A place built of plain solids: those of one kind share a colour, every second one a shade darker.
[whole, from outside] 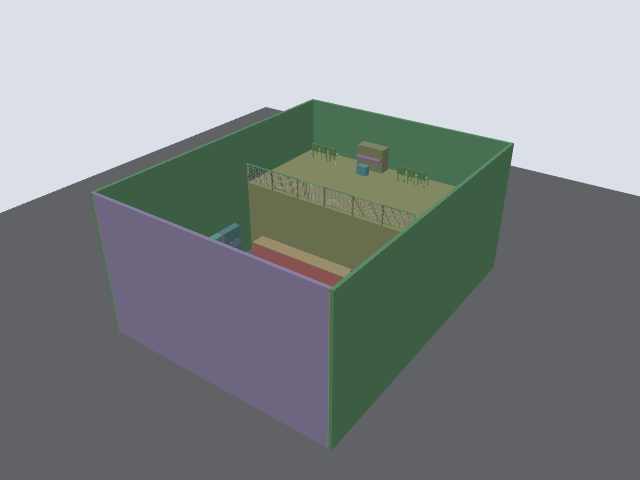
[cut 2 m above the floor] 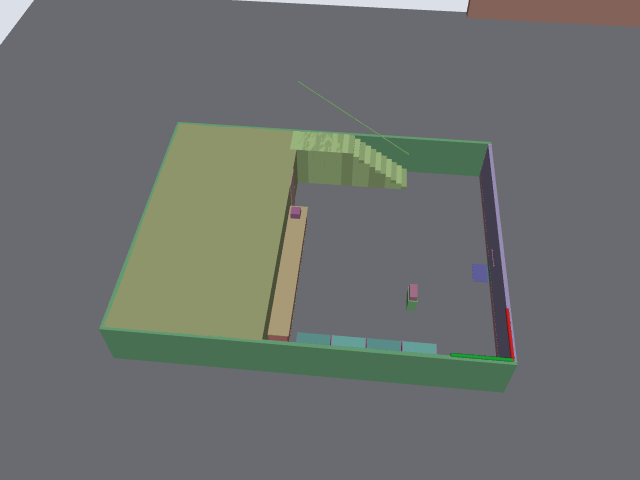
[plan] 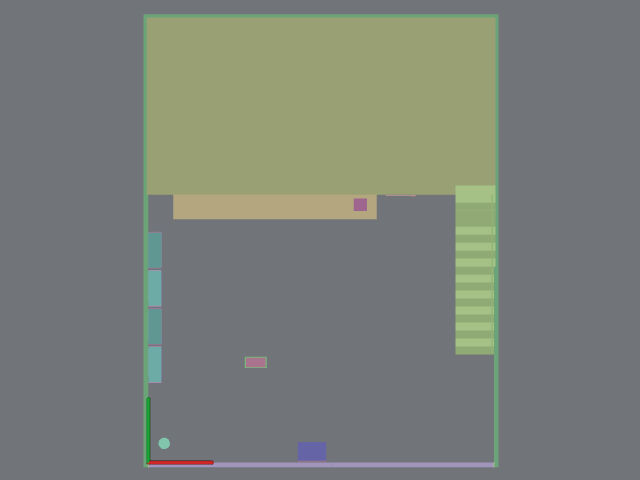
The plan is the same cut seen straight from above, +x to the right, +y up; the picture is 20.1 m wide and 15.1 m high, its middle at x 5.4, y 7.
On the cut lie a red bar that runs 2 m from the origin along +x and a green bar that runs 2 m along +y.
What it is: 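A music school's hall at street level behind a glazed front, one room two levels high, with a raised rear level reached by one straight flight, fitted out in the 1990s to 2020s; 10.9 x 13.9 m, 6.57 m high throughout; its front glazed onto the street; the raised level 3.82 m over the floor, over the rear 5.5 m, open to the hall behind a guard 1.0 m high along its edge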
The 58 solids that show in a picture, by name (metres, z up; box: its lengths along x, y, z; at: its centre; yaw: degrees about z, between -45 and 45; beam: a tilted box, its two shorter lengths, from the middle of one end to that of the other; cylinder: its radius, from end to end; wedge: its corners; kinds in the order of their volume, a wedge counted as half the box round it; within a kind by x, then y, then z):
{
 "upper_1": {"box": [10.97, 5.58, 3.87], "at": [5.43, 11.21, 1.89]},
 "wall_1": {"box": [0.15, 14.25, 6.62], "at": [-0.07, 6.97, 3.26]},
 "wall_2": {"box": [11.17, 0.15, 6.62], "at": [5.43, 14.03, 3.26]},
 "wall_3": {"box": [0.15, 14.25, 6.62], "at": [10.95, 6.97, 3.26]},
 "stair_step_1": {"box": [1.26, 0.5, 0.23], "at": [10.29, 3.65, 0.07]},
 "stair_step_2": {"box": [1.26, 0.5, 0.41], "at": [10.29, 3.9, 0.16]},
 "stair_step_3": {"box": [1.26, 0.5, 0.59], "at": [10.29, 4.15, 0.25]},
 "stair_step_4": {"box": [1.26, 0.5, 0.78], "at": [10.29, 4.4, 0.34]},
 "stair_step_5": {"box": [1.26, 0.5, 0.96], "at": [10.29, 4.66, 0.43]},
 "stair_step_6": {"box": [1.26, 0.5, 1.14], "at": [10.29, 4.91, 0.52]},
 "stair_step_7": {"box": [1.26, 0.5, 1.32], "at": [10.29, 5.16, 0.61]},
 "stair_step_8": {"box": [1.26, 0.5, 1.5], "at": [10.29, 5.41, 0.7]},
 "stair_step_9": {"box": [1.26, 0.5, 1.68], "at": [10.29, 5.66, 0.79]},
 "stair_step_10": {"box": [1.26, 0.5, 1.87], "at": [10.29, 5.91, 0.88]},
 "stair_step_11": {"box": [1.26, 0.5, 2.05], "at": [10.29, 6.16, 0.97]},
 "stair_step_12": {"box": [1.26, 0.5, 2.23], "at": [10.29, 6.41, 1.06]},
 "stair_step_13": {"box": [1.26, 0.5, 2.41], "at": [10.29, 6.66, 1.15]},
 "stair_step_14": {"box": [1.26, 0.5, 2.59], "at": [10.29, 6.91, 1.25]},
 "stair_step_15": {"box": [1.26, 0.5, 2.77], "at": [10.29, 7.17, 1.34]},
 "stair_step_16": {"box": [1.26, 0.5, 2.95], "at": [10.29, 7.42, 1.43]},
 "stair_step_17": {"box": [1.26, 0.5, 3.14], "at": [10.29, 7.67, 1.52]},
 "stair_step_18": {"box": [1.26, 0.5, 3.32], "at": [10.29, 7.92, 1.61]},
 "stair_step_19": {"box": [1.26, 0.5, 3.5], "at": [10.29, 8.17, 1.7]},
 "stair_step_20": {"box": [1.26, 0.55, 3.68], "at": [10.29, 8.44, 1.79]},
 "street_hedge_1": {"box": [0.6, 15.85, 2.25], "at": [25.04, -8.07, 1.07]},
 "window_wall_1": {"box": [4.55, 0.15, 6.62], "at": [2.27, -0.07, 3.26]},
 "window_wall_2": {"box": [1.2, 0.15, 6.62], "at": [5.15, -0.07, 3.26]},
 "window_wall_3": {"box": [5.12, 0.15, 6.62], "at": [8.31, -0.07, 3.26]},
 "counter_1": {"box": [6.37, 0.7, 1.05], "at": [3.98, 8.06, 0.47]},
 "shelves_body_1": {"box": [0.4, 1.16, 2.1], "at": [0.2, 3.08, 1.0]},
 "shelves_body_2": {"box": [0.4, 1.16, 2.1], "at": [0.2, 4.28, 1.0]},
 "shelves_body_3": {"box": [0.4, 1.16, 2.1], "at": [0.2, 5.48, 1.0]},
 "shelves_body_4": {"box": [0.4, 1.16, 2.1], "at": [0.2, 6.68, 1.0]},
 "upper_piano_1": {"box": [1.5, 0.62, 1.29], "at": [4.1, 13.48, 4.42]},
 "stair_wall_rail_1": {"wedge": [[10.79, 3.4, 1.09], [10.79, 3.4, 1.14], [10.79, 8.42, 4.73], [10.79, 8.42, 4.78], [10.84, 3.4, 1.09], [10.84, 3.4, 1.14], [10.84, 8.42, 4.73], [10.84, 8.42, 4.78]]},
 "counter_top_1": {"box": [6.41, 0.78, 0.04], "at": [3.98, 8.04, 1.02]},
 "stallriser_1": {"box": [4.55, 0.05, 0.35], "at": [2.27, -0.02, 0.12]},
 "stallriser_2": {"box": [5.12, 0.05, 0.35], "at": [8.31, -0.02, 0.12]},
 "amp_1": {"box": [0.7, 0.36, 0.67], "at": [3.38, 3.15, 0.28]},
 "shelves_goods_1": {"box": [0.41, 1.04, 0.37], "at": [0.2, 6.67, 1.23]},
 "upper_stool_1": {"box": [0.55, 0.34, 0.54], "at": [4.1, 12.55, 4.04]},
 "front_corner_1": {"box": [0.04, 0.17, 6.47], "at": [0.0, -0.07, 3.19]},
 "front_corner_2": {"box": [0.04, 0.17, 6.47], "at": [10.87, -0.07, 3.19]},
 "side_chair_1": {"box": [0.38, 0.08, 0.38], "at": [0.95, 12.8, 4.47]},
 "side_chair_2": {"box": [0.38, 0.08, 0.38], "at": [1.5, 12.8, 4.47]},
 "side_chair_3": {"box": [0.38, 0.08, 0.38], "at": [2.05, 12.8, 4.47]},
 "side_chair_4": {"box": [0.38, 0.08, 0.38], "at": [6.15, 12.8, 4.47]},
 "side_chair_5": {"box": [0.38, 0.08, 0.38], "at": [6.7, 12.8, 4.47]},
 "side_chair_6": {"box": [0.38, 0.08, 0.38], "at": [7.25, 12.8, 4.47]},
 "service_door_1": {"box": [0.95, 0.03, 2.1], "at": [7.95, 8.4, 1.0]},
 "till_1": {"box": [0.42, 0.4, 0.28], "at": [6.67, 8.11, 1.18]},
 "head_1": {"box": [0.62, 0.3, 0.24], "at": [3.38, 3.15, 0.74]},
 "upper_keys_1": {"box": [1.4, 0.28, 0.11], "at": [4.1, 13.04, 4.5]},
 "plant_pot_1": {"cylinder": 0.18, "from": [0.5, 0.6, 0.0], "to": [0.5, 0.6, 0.38]},
 "door_mat_1": {"box": [0.9, 0.6, 0.07], "at": [5.15, 0.35, -0.02]},
 "street_door_kick_1": {"box": [1.2, 0.05, 0.35], "at": [5.15, -0.02, 0.12]},
 "counter_kick_1": {"box": [6.37, 0.012, 0.15], "at": [3.98, 7.7, 0.03]},
 "upper_guard_rail_1": {"box": [1.53, 0.044, 0.044], "at": [8.45, 8.45, 4.8]}
}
